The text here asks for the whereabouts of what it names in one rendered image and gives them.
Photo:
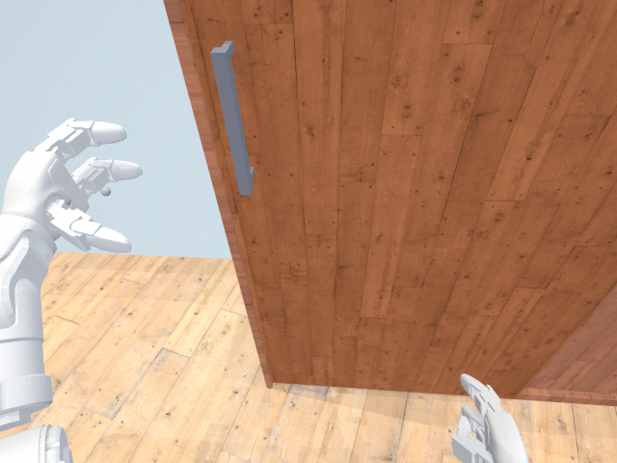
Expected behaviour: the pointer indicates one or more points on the handle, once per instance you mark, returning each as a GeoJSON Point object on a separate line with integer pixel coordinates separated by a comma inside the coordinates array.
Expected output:
{"type": "Point", "coordinates": [221, 61]}

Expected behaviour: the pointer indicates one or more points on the wardrobe door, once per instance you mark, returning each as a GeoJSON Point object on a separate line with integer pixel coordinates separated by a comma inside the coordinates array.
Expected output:
{"type": "Point", "coordinates": [435, 187]}
{"type": "Point", "coordinates": [587, 361]}

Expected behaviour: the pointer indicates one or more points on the left robot upper arm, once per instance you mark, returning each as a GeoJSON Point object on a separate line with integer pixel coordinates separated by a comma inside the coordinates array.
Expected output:
{"type": "Point", "coordinates": [40, 444]}

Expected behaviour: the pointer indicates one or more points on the robot left hand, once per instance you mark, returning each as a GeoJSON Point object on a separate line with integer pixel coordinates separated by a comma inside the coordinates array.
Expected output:
{"type": "Point", "coordinates": [40, 179]}

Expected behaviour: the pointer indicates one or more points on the robot right hand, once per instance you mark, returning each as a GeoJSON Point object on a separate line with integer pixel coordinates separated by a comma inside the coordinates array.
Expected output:
{"type": "Point", "coordinates": [498, 439]}

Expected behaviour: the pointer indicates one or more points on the robot left forearm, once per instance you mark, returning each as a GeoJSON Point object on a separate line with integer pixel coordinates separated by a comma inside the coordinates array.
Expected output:
{"type": "Point", "coordinates": [25, 250]}

